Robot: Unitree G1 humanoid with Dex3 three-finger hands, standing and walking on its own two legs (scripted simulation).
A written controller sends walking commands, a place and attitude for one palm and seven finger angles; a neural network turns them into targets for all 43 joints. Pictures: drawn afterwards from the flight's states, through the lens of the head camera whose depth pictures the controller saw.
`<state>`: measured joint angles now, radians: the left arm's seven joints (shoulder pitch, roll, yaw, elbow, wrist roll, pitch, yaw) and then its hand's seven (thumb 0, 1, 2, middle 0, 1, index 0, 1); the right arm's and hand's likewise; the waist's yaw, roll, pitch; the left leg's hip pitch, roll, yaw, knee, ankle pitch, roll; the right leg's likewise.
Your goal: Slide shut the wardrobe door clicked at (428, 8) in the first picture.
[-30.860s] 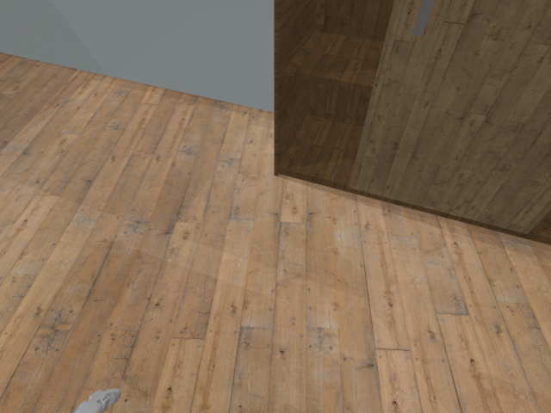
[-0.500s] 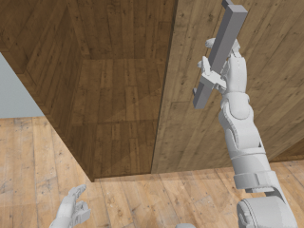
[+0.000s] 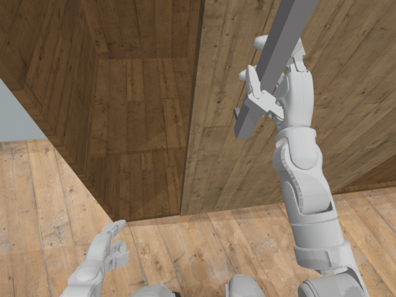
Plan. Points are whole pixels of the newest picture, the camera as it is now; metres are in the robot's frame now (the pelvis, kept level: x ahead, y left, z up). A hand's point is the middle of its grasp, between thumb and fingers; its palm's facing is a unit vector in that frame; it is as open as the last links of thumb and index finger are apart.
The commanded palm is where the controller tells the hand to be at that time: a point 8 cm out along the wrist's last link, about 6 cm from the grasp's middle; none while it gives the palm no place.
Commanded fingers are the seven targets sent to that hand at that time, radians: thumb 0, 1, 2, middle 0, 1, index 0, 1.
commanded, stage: step sideways, sliding the door along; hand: right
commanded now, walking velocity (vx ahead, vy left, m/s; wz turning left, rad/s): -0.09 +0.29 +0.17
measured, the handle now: (258, 73) +0.43 -0.10 +0.20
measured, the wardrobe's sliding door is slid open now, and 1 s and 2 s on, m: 0.28 0.07 0.00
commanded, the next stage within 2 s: stop walking and hold the door there in 1.64 s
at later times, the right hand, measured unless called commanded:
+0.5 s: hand (182, 98) +0.37 +0.03 +0.20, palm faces -0.12 +0.99 -0.05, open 6.7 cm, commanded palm +0.36 +0.03 +0.21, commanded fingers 0.00 -0.90 -0.90 0.45 1.40 0.45 1.40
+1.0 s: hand (112, 101) +0.36 +0.12 +0.20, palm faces -0.15 +0.99 -0.02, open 6.7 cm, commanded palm +0.34 +0.13 +0.21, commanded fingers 0.00 -0.90 -0.90 0.45 1.40 0.45 1.40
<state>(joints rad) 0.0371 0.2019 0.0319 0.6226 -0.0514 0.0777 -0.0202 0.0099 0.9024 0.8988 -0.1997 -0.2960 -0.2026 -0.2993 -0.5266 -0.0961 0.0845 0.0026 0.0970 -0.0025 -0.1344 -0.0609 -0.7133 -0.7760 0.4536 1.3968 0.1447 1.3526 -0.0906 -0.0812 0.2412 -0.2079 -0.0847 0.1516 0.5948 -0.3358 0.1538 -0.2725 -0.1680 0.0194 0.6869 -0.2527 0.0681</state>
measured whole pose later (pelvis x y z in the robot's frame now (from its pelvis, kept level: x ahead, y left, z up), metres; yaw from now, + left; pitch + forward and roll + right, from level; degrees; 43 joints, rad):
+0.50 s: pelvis -0.01 +0.07 +0.00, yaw +2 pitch -3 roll +0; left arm 0.01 0.16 0.04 0.64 -0.05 0.09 -0.01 0.01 0.90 0.90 -0.20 -0.30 -0.20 -0.30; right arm -0.50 -0.09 0.11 -0.01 0.08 -0.05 -0.11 -0.06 -0.68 -0.80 0.45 1.40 0.15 1.37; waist -0.05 -0.03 0.23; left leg -0.25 -0.01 0.04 0.68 -0.37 0.04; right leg -0.30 -0.17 0.00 0.73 -0.31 0.03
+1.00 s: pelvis -0.04 +0.16 +0.01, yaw +6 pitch -3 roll +0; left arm 0.05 0.16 0.05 0.65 -0.02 0.10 -0.03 0.01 0.90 0.90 -0.20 -0.30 -0.20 -0.30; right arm -0.56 -0.11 0.10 0.10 0.11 -0.05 -0.11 -0.01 -0.67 -0.76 0.41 1.40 0.19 1.38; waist -0.07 0.00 0.20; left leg -0.44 -0.05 -0.01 1.01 -0.38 0.00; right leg -0.18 -0.13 -0.09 0.55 -0.30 0.07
